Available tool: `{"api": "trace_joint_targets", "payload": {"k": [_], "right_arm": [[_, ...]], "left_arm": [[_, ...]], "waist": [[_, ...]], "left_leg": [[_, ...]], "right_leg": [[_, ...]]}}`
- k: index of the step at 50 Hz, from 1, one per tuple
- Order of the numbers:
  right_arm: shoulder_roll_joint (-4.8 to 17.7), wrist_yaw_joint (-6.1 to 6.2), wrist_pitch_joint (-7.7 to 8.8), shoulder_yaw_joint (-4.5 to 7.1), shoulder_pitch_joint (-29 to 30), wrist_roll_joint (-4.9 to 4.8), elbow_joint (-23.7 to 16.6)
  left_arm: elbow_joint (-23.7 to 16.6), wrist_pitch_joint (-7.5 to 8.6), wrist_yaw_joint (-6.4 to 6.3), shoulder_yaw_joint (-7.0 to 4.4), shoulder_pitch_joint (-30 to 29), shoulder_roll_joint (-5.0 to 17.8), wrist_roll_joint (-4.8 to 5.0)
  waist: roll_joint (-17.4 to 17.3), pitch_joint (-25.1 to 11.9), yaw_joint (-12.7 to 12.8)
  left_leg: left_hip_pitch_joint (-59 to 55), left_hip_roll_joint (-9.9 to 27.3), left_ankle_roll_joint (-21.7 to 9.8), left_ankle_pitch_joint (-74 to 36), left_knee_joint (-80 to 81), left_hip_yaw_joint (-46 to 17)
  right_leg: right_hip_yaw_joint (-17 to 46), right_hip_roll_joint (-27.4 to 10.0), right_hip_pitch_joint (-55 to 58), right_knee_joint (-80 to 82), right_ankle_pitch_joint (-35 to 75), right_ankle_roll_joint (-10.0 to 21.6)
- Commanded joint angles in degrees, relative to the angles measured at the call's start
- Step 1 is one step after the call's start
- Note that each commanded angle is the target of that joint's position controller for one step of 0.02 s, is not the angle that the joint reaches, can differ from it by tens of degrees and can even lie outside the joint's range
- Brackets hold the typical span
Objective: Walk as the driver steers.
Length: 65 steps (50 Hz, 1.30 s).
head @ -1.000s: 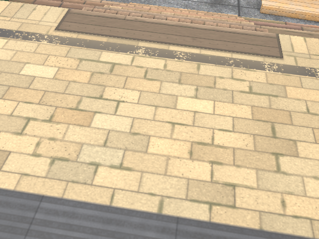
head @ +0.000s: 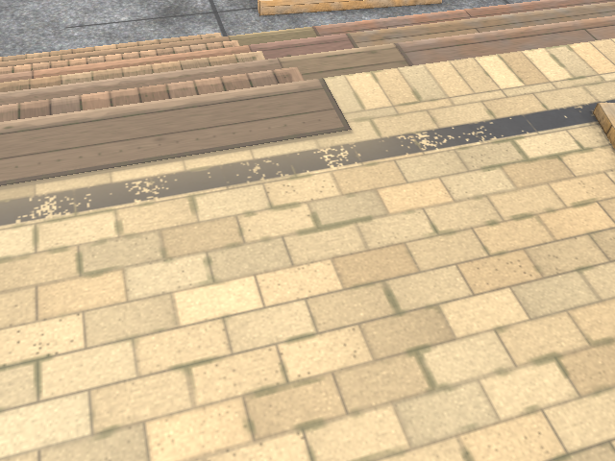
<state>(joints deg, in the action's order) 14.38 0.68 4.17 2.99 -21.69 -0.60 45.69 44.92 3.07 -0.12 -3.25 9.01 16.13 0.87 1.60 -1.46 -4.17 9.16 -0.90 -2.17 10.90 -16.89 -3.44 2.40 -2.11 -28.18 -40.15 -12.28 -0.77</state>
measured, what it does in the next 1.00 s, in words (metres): walks ahead, turning left: right foot, then left foot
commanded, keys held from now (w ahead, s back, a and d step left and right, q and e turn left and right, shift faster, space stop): w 0.38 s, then w+q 0.62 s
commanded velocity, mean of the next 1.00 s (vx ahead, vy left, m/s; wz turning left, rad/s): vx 0.47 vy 0.00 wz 0.22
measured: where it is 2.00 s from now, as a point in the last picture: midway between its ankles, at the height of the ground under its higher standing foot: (259, 384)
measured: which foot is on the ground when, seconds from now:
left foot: down 0.00-0.18, up 0.20-0.64, down 0.66-1.00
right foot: up 0.00-0.14, down 0.16-0.66, up 0.68-1.00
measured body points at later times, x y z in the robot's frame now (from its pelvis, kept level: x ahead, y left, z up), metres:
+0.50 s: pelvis +0.21 -0.05 -0.01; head +0.24 -0.06 +0.44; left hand +0.21 +0.23 -0.13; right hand +0.42 -0.29 -0.10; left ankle +0.39 +0.11 -0.70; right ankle +0.11 -0.15 -0.75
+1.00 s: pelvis +0.49 +0.01 -0.01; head +0.53 +0.03 +0.44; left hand +0.63 +0.30 -0.09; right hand +0.64 -0.25 -0.11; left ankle +0.45 +0.08 -0.75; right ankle +0.71 -0.13 -0.70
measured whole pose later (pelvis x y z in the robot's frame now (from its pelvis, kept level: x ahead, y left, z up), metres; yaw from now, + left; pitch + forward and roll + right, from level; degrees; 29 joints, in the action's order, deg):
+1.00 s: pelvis +0.49 +0.01 -0.01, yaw +17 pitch +2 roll +0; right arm 16.9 0.0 2.7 3.4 -18.9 -1.0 39.4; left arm 38.8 5.4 0.1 -1.7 4.4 17.0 -0.7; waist 1.5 1.8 -3.8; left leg 10.0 -7.2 -4.9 12.7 -21.2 -7.6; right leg 6.4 -4.5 -37.9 -39.0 -0.5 -3.8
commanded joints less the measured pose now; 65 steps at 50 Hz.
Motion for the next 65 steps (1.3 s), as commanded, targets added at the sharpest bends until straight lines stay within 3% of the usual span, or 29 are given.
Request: {"api": "trace_joint_targets", "payload": {"k": [1,5,7,8,9,10,11,12,15,22,28,30,32,33,34,35,36,38,39,42,48,52,55,56,57,58,59,61,65], "right_arm": [[11.43,-0.21,0.65,2.86,-0.26,-0.46,-3.13],[11.81,-0.59,-0.18,2.85,-0.75,-1.08,-2.79],[10.45,-0.6,-0.46,2.2,-0.35,-1.0,-3.04],[8.16,-0.57,-0.17,1.3,1.38,-0.48,-3.85],[3.75,-0.48,0.88,-0.05,1.49,0.18,-6.37],[5.76,-0.08,2.07,0.28,2.16,-0.35,-7.9],[9.73,-0.31,2.4,1.42,3.05,-1.4,-7.69],[9.73,-0.71,2.32,1.4,4.32,-1.63,-7.43],[7.78,-1.29,1.6,1.35,5.97,0.02,-7.46],[3.36,-2.12,1.26,-0.46,15.84,-0.12,-10.96],[4.42,-4.4,1.13,-0.38,23.54,-1.04,-15.07],[6.05,-4.73,0.92,0.38,21.19,-0.56,-15.38],[10.08,-4.13,0.36,2.7,8.25,-0.54,-12.73],[14.07,-3.18,-0.18,4.08,-0.73,-0.4,-11.2],[19.26,-3.27,0.14,4.77,-1.14,-0.4,-11.19],[13.41,-2.94,-0.09,3.64,-3.97,-0.63,-11.19],[12.25,-2.61,-0.1,3.15,-0.89,-0.13,-11.19],[10.73,-2.45,-0.07,2.65,5.96,0.1,-12.49],[9.91,-2.34,0.01,2.31,7.81,0.81,-13.28],[9.73,-1.9,0.36,2.33,8.98,0.26,-12.68],[11.78,-0.27,-0.63,2.98,4.67,-0.54,-10.35],[11.78,-0.13,-1.36,3.04,1.45,-1.1,-8.95],[10.84,0.32,-2.53,2.97,3.33,-0.83,-9.37],[8.7,0.4,-2.54,2.35,4.02,-0.68,-10.23],[5.54,0.61,-2.36,1.22,4.01,0.54,-12.17],[4.7,0.44,-2.1,0.67,-6.32,-0.56,-12.44],[10.61,0.6,-2.55,1.93,-6.91,-0.8,-10.57],[12.57,1.01,-4.33,3.01,2.5,-0.46,-12.05],[6.87,1.16,-6.27,2.04,2.87,-0.37,-12.87]], "left_arm": [[-6.11,1.95,0.65,-0.18,-8.63,2.87,0.54],[-6.25,2.81,1.61,-0.19,-7.84,3.73,0.76],[-3.85,2.75,1.37,-1.09,-1.02,5.34,0.6],[-2.3,2.65,0.74,-2.0,6.39,7.74,0.44],[-1.12,2.21,0.26,-3.61,13.79,13.82,-0.4],[-0.15,1.9,0.75,-4.0,17.07,14.64,-0.11],[-0.52,2.02,0.97,-2.7,14.47,10.72,-0.04],[-1.4,2.04,1.11,-1.81,11.49,7.86,-0.32],[-2.54,1.92,1.43,-0.87,5.81,5.46,-0.95],[-0.38,2.39,0.33,-1.37,8.79,8.14,-0.51],[2.49,1.67,0.16,-1.67,13.34,9.59,0.0],[2.13,1.01,-0.32,-2.07,12.72,10.97,-0.22],[1.26,-0.03,-1.12,-2.23,11.61,11.93,-0.63],[-0.47,0.32,-1.65,-1.58,12.38,10.78,-1.69],[-2.4,1.93,-0.31,1.35,20.43,2.04,-2.74],[-2.03,3.97,0.74,0.14,15.21,8.24,-1.1],[-4.73,4.95,1.17,-0.41,8.89,9.93,1.0],[-5.97,5.43,0.46,-0.13,4.93,8.58,-0.55],[-6.16,4.77,0.27,-0.5,6.07,8.85,-1.01],[-6.26,2.84,-0.22,-0.3,7.62,7.02,-1.89],[-9.59,2.96,0.09,0.9,-5.72,3.95,-1.73],[-11.12,3.81,0.97,-0.03,-9.73,6.29,-0.63],[-10.4,4.5,0.9,-1.54,-5.1,8.13,-1.27],[-10.13,4.77,0.53,-2.17,-1.1,9.63,-2.08],[-10.03,4.61,-0.11,-3.08,6.43,13.5,-3.02],[-8.17,3.19,0.22,-3.58,9.0,15.17,-3.02],[-9.41,2.35,0.3,-2.69,7.52,10.32,-1.56],[-10.47,1.01,-0.22,-1.22,2.46,6.21,-1.73],[-8.33,0.54,-0.18,-1.37,-1.9,7.09,-2.47]], "waist": [[-10.98,1.92,-1.1],[-9.98,2.16,0.84],[-8.67,-0.48,4.57],[-6.65,-4.13,8.34],[6.25,-9.78,10.28],[13.74,-9.37,11.27],[8.76,-3.74,10.01],[6.63,-0.42,8.67],[4.74,3.64,5.25],[2.65,4.58,7.03],[1.48,6.12,8.43],[3.03,2.86,6.24],[3.13,-5.28,-1.05],[-1.57,-11.7,-4.29],[-17.11,-19.74,1.83],[-11.5,-23.69,-2.54],[-9.14,-13.58,-2.49],[0.3,-4.01,1.89],[-1.0,-3.05,4.15],[-3.4,-1.18,6.37],[-5.23,1.16,1.52],[-6.75,0.66,0.35],[-9.19,-0.57,3.95],[-8.31,-4.45,5.96],[-0.32,-12.84,8.38],[17.76,-19.8,4.07],[10.9,-17.06,5.02],[2.93,-7.49,5.99],[6.72,-1.96,2.89]], "left_leg": [[-2.46,12.58,-9.51,5.39,7.58,-11.58],[-0.85,13.94,-8.85,3.52,4.54,-11.91],[3.3,11.88,-6.6,-1.21,-1.12,-9.75],[8.93,9.02,-4.1,-4.18,-10.36,-6.29],[24.56,1.84,0.12,3.19,-30.11,2.22],[36.57,-0.04,1.5,20.81,-43.26,1.33],[41.02,3.55,0.98,18.62,-49.84,-1.26],[41.41,5.5,0.45,13.45,-50.81,-0.74],[36.81,8.51,1.31,4.28,-46.13,0.09],[29.78,6.28,2.43,-14.7,-24.32,3.98],[30.17,3.52,-1.87,-12.67,-15.82,3.86],[24.45,0.42,-3.85,-7.1,-15.86,6.64],[6.53,-3.51,-6.81,-6.89,-13.48,8.91],[-12.21,4.0,-9.95,-11.06,-15.16,-2.17],[-33.66,19.1,-21.9,-1.55,-10.66,-34.92],[-35.61,19.68,-21.28,4.78,-3.6,-43.16],[-28.62,17.72,-18.15,2.05,-2.19,-34.42],[-10.97,13.39,-15.71,-10.47,-0.44,-23.67],[-5.28,11.99,-15.64,-14.67,1.05,-20.9],[3.86,10.06,-16.21,-17.45,3.94,-16.65],[9.61,4.86,-11.51,-9.4,2.61,-11.25],[3.91,6.93,-10.2,-3.35,-2.01,-17.83],[0.21,5.2,-6.83,-11.82,-11.53,-20.63],[2.3,2.13,-4.14,-12.68,-19.05,-18.33],[10.59,-1.9,-0.84,1.92,-35.57,-12.4],[27.33,-7.27,2.33,31.04,-50.04,-6.83],[31.58,-2.11,4.09,27.09,-57.0,-7.73],[31.95,0.94,5.99,19.9,-58.47,-4.04],[23.08,2.27,6.48,14.83,-48.88,0.26]], "right_leg": [[-2.5,1.18,-1.52,6.91,1.18,0.37],[-3.63,1.88,6.1,13.6,2.46,2.79],[-3.87,2.35,18.46,16.75,3.34,4.27],[1.44,-2.07,29.18,17.12,2.33,6.45],[18.12,-13.87,44.74,18.75,-2.32,12.28],[34.05,-20.88,45.74,24.78,-9.57,18.24],[31.64,-19.74,41.73,25.61,-13.51,17.75],[25.7,-16.66,37.44,26.41,-12.4,15.94],[15.31,-11.59,26.56,30.37,2.68,14.28],[0.74,-7.41,21.35,32.29,19.54,11.69],[-2.56,-12.32,32.06,29.06,24.16,9.64],[-4.55,-12.36,35.01,22.35,42.8,8.26],[-7.94,-10.03,32.28,3.77,56.62,5.92],[-8.75,-8.2,18.3,-13.07,41.35,4.1],[-4.84,4.35,-7.13,-35.08,-13.33,0.5],[5.03,3.88,-13.31,-40.66,-18.88,0.95],[4.71,1.29,-17.47,-40.22,-14.64,1.51],[3.27,-2.44,-13.63,-31.26,-8.58,1.28],[3.52,-3.64,-9.69,-29.31,-7.5,0.84],[2.05,-4.24,-6.25,-22.61,-5.93,-1.72],[0.53,-0.11,-1.13,1.73,15.44,-3.41],[2.41,1.97,1.5,9.69,13.93,-2.45],[1.32,3.33,8.14,15.88,11.0,0.47],[3.07,-0.46,16.84,16.73,16.53,2.82],[12.65,-12.42,31.88,13.48,31.66,7.21],[33.52,-25.51,46.22,13.84,34.66,17.84],[34.38,-24.58,42.69,15.35,26.29,16.75],[18.67,-18.3,30.63,16.94,25.93,13.02],[5.95,-12.1,15.41,22.51,30.06,13.48]]}}
Velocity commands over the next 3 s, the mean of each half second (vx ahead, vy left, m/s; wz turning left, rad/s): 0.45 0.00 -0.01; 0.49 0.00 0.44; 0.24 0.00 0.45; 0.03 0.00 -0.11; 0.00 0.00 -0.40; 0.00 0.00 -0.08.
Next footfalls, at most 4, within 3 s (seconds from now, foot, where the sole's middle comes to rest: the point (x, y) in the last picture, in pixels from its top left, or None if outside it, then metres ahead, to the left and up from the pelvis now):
0.16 right None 0.15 -0.15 -0.79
0.66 left None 0.49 0.08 -0.79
1.12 right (296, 349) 0.77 -0.04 -0.79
1.54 left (205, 392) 0.67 0.18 -0.79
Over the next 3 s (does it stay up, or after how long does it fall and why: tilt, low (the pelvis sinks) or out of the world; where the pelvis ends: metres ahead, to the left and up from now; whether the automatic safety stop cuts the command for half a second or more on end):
stays up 0.69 0.07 -0.02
